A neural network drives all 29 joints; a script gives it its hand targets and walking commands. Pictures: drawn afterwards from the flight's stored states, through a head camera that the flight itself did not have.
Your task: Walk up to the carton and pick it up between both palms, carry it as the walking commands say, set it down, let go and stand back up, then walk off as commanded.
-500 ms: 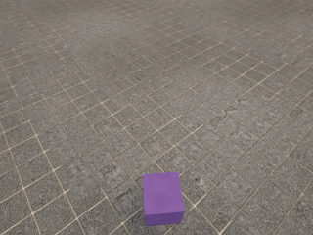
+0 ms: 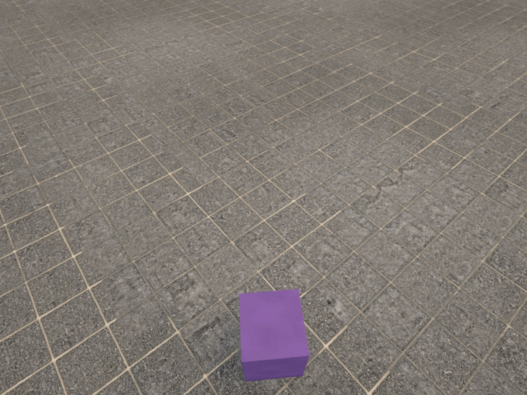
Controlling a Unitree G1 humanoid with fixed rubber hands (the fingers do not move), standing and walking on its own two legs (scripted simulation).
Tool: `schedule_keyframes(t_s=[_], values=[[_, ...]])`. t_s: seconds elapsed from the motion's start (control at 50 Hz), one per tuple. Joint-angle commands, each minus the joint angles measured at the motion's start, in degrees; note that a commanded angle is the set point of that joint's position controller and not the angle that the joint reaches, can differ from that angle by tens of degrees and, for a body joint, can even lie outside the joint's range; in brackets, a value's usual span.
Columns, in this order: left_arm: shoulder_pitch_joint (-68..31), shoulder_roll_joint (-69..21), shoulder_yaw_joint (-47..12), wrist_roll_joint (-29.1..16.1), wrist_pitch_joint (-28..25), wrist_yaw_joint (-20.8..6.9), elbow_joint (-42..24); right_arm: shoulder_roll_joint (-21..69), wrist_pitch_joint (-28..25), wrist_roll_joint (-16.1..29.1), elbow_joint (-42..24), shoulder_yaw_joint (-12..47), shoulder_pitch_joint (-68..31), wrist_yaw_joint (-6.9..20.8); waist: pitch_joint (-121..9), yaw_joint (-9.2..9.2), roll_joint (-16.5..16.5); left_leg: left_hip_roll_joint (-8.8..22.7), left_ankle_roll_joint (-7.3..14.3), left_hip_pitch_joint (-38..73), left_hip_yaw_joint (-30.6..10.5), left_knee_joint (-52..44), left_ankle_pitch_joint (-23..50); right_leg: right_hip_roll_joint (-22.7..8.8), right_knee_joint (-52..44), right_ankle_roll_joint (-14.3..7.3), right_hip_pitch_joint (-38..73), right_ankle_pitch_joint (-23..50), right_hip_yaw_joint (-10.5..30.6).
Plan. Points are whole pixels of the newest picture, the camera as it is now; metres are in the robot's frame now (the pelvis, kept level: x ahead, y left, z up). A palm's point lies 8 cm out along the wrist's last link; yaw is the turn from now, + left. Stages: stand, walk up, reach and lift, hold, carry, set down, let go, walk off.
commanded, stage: reach and lift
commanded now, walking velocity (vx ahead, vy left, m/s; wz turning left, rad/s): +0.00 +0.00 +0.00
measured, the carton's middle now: (271, 336) +0.43 -0.02 -0.65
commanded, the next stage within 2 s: none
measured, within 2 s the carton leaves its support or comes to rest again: neither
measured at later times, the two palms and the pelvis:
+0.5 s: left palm out of the picture +0.13 +0.22 -0.17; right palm out of the picture +0.14 -0.21 -0.18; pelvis -0.04 +0.02 -0.05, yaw +0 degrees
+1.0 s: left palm (169, 348) +0.26 +0.19 -0.19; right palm (378, 345) +0.26 -0.22 -0.19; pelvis -0.11 +0.02 -0.10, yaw +0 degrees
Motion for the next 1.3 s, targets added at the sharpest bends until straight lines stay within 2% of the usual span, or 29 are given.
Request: schedule_keyframes(t_s=[0.0,0.04,0.06,0.1,0.12,0.18,0.2,0.22,0.24,0.26,0.32,0.34,0.36,0.42,0.46,0.52,0.62,0.68,0.76,0.78,0.82,0.88,0.9,0.92,0.98,1.06,1.16,1.24,1.28], values=[[-28.9,10.3,-2.7,-5.8,12.5,0.0,-32.2,-8.3,11.2,6.1,-30.0,0.1,-29.8,-1.7,-8.6,0.33,-6.4,-0.3,1.5,-11.3,2.1,12.8,-13.9,-6.4,6.2,1.5,-20.2,-14.6,3.9],[-20.3,11.8,-3.1,-5.2,22.6,0.9,-31.1,-10.4,21.2,6.4,-29.4,-0.6,-23.9,-1.5,-11.3,0.05,-1.8,0.0,-0.2,-14.0,2.4,10.4,-5.3,-5.3,8.3,0.1,-17.8,-1.5,1.9],[-19.4,11.4,-2.5,-6.6,27.1,-0.8,-32.9,-9.0,24.8,7.0,-34.3,1.6,-25.8,-0.5,-12.2,1.93,-4.3,-1.6,1.9,-16.4,3.0,11.8,-4.7,-6.6,8.1,1.0,-17.3,-1.4,3.8],[-10.5,7.3,-2.2,-4.2,36.1,-0.4,-30.5,-9.7,34.1,2.5,-27.3,0.5,-11.5,0.6,-10.7,0.91,-5.2,-2.4,3.0,-11.1,1.6,13.5,1.6,-5.4,8.6,0.6,-20.8,4.1,7.2],[-6.8,6.0,-0.8,-3.3,38.1,-0.9,-31.7,-7.6,36.4,2.9,-27.6,-0.1,-6.6,0.7,-12.7,0.28,-1.4,-3.4,4.2,-11.2,-0.1,12.7,3.3,-5.1,8.0,0.2,-16.2,5.9,8.2],[-3.5,2.8,1.4,-0.3,38.6,-1.1,-29.6,-6.6,37.8,-2.5,-26.7,-2.5,-4.0,2.4,-11.6,2.4,-2.7,-3.6,4.0,-12.9,-2.2,9.9,10.0,-1.9,10.5,-0.1,-12.9,11.6,6.1],[-2.4,1.1,-0.3,0.3,40.2,-1.0,-31.9,-5.3,38.8,-1.6,-26.0,-3.0,-2.4,3.2,-11.5,0.25,1.0,-3.4,2.4,-11.2,-2.9,10.2,15.3,-2.5,10.6,-1.0,-14.5,18.2,6.9],[-5.0,-0.4,-0.4,-0.9,38.8,-1.1,-34.3,-7.1,37.2,-2.5,-28.4,-3.0,-7.2,4.6,-13.6,1.73,0.6,-2.9,2.8,-10.5,-4.0,9.5,16.9,-1.2,11.7,-0.8,-15.3,17.7,5.0],[-8.1,-2.4,-0.8,0.2,37.1,-0.8,-37.6,-5.7,35.7,-3.4,-27.3,-3.7,-7.1,5.3,-11.8,0.01,1.2,-3.1,2.7,-11.4,-3.2,11.4,16.4,-0.7,12.1,-1.2,-19.2,18.1,5.1],[-10.7,0.2,2.5,2.2,35.0,-1.0,-41.3,-5.9,33.2,-3.2,-33.2,-4.0,-12.3,5.8,-15.3,2.44,3.2,-2.8,1.7,-11.9,-3.7,12.4,19.6,-1.6,13.9,-0.8,-18.6,20.6,6.3],[-16.6,0.1,3.9,2.7,30.4,-0.8,-44.9,-9.4,27.5,-5.5,-41.4,-6.9,-21.7,5.8,-16.0,0.17,-3.4,-2.8,1.5,-19.7,-3.7,15.9,14.7,-2.4,17.5,1.1,-21.6,18.1,6.0],[-17.5,-0.1,4.8,3.1,27.1,-0.6,-45.3,-8.5,24.5,-5.6,-39.6,-6.4,-24.0,6.2,-17.4,2.83,-1.7,-2.7,0.9,-19.8,-3.6,17.7,15.6,-2.5,19.9,1.6,-22.5,16.0,5.7],[-19.1,-0.5,4.8,2.5,26.4,-1.0,-48.7,-6.4,23.8,-4.4,-41.6,-6.2,-22.8,6.3,-21.2,0.0,-3.5,-3.0,1.3,-20.0,-3.2,20.4,17.4,-2.8,21.6,2.1,-24.2,19.5,6.3],[-17.6,-1.3,6.0,2.9,23.6,0.0,-49.6,-9.9,21.5,-3.8,-41.6,-8.1,-24.1,6.6,-34.9,1.8,-0.2,-2.9,0.3,-18.1,-4.2,24.2,24.3,-1.7,26.0,2.0,-21.6,25.1,6.2],[-16.2,-3.1,3.5,2.0,24.0,1.0,-50.4,-14.8,20.6,-4.3,-41.9,-13.4,-25.6,6.6,-41.3,-1.6,-1.2,-2.9,-0.9,-15.7,-5.5,26.4,28.0,-0.2,28.1,1.4,-26.1,25.6,4.9],[-13.8,-4.6,0.1,-0.3,26.6,1.3,-46.3,-13.7,23.2,-3.9,-39.6,-9.8,-25.3,7.3,-35.1,-2.29,-5.4,-2.8,-0.2,-19.7,-4.1,26.1,14.6,-0.3,27.6,1.5,-31.2,15.5,3.8],[-35.6,-1.6,3.4,-2.6,30.3,3.2,-47.6,-8.3,27.1,2.1,-35.8,-2.7,-43.5,9.1,-19.9,1.63,-4.7,-2.6,0.9,-34.1,0.2,25.3,-14.5,-1.9,24.4,0.7,-34.2,-16.3,4.6],[-44.7,-0.1,6.5,0.1,32.6,3.7,-44.5,-14.0,29.6,-0.3,-31.0,-9.1,-53.1,8.1,-18.7,0.73,-2.9,-2.8,0.1,-35.0,0.3,26.0,-20.3,-2.5,25.1,1.2,-35.7,-22.8,5.0],[-46.3,-2.0,6.2,-0.4,32.6,5.3,-40.6,-15.6,28.5,-1.3,-24.8,-10.9,-53.1,7.9,-23.7,-0.69,0.0,-2.5,-0.5,-29.4,-1.5,25.3,-18.5,-1.4,27.9,1.4,-36.0,-15.4,1.0],[-54.8,0.6,8.8,-0.2,31.4,5.7,-36.6,-16.2,27.3,-0.2,-23.4,-9.9,-61.4,8.0,-18.5,1.22,-0.8,-3.5,-1.0,-35.2,-0.9,27.5,-19.6,-2.5,27.6,1.6,-39.6,-19.1,2.6],[-62.3,0.3,6.2,-2.1,31.1,5.4,-31.3,-15.1,26.4,-0.9,-22.1,-10.0,-67.2,7.0,-20.8,-2.32,-4.2,-3.0,-0.5,-39.1,-0.9,29.2,-18.1,-2.2,27.9,1.5,-40.7,-17.3,3.2],[-64.2,-0.9,6.6,-3.4,28.6,6.7,-32.7,-17.0,24.0,-0.1,-19.5,-12.2,-68.0,6.2,-27.5,-2.88,-1.1,-2.7,-1.4,-35.2,-1.3,28.1,-16.3,-1.9,29.4,1.3,-40.9,-12.2,2.5],[-62.1,0.1,7.9,-2.3,28.1,5.9,-27.6,-16.5,23.6,0.1,-20.8,-11.0,-70.1,5.9,-31.7,-0.04,1.4,-3.3,-1.4,-31.9,-1.5,27.8,-15.3,-2.3,28.7,1.2,-38.5,-11.7,2.6],[-66.1,1.8,8.1,-3.3,27.2,6.5,-29.1,-16.8,23.1,-0.5,-20.5,-11.0,-73.5,6.0,-31.0,-1.56,-4.9,-3.3,-1.0,-37.1,-0.8,28.9,-13.6,-1.2,30.1,1.9,-39.5,-12.0,1.8],[-70.2,4.0,11.1,-2.3,24.9,6.6,-26.6,-15.8,21.7,1.7,-20.7,-9.5,-78.0,5.3,-36.1,2.23,-2.9,-3.8,-0.3,-40.6,0.4,29.8,-10.0,-2.3,30.0,2.2,-36.7,-8.9,4.4],[-69.5,2.1,11.5,-1.4,20.7,7.1,-26.5,-18.9,17.6,-0.8,-19.9,-13.0,-78.5,4.0,-47.9,0.14,-1.9,-3.9,-1.3,-38.2,-0.6,30.3,-0.5,-0.7,32.1,2.6,-33.7,2.5,4.3],[-71.3,5.3,13.6,-1.1,13.5,6.7,-28.6,-16.6,11.7,-0.6,-21.0,-11.7,-82.2,3.1,-52.8,-1.12,-8.7,-5.0,-0.1,-47.3,-0.3,32.0,7.7,-0.8,35.3,3.5,-30.7,17.7,6.0],[-73.0,3.0,12.4,-0.3,9.6,5.5,-29.0,-16.0,8.2,-0.5,-17.3,-13.4,-81.8,3.3,-57.0,-1.36,-2.6,-5.6,-1.2,-45.2,-0.7,32.7,15.4,-1.1,35.9,3.7,-32.9,26.0,6.9],[-74.7,5.3,15.2,1.6,8.7,6.0,-28.2,-15.8,7.8,0.4,-16.6,-14.0,-81.5,3.3,-59.6,0.9,-1.2,-6.4,-1.2,-43.5,0.9,33.4,15.0,0.1,35.6,3.6,-35.0,24.0,7.0]])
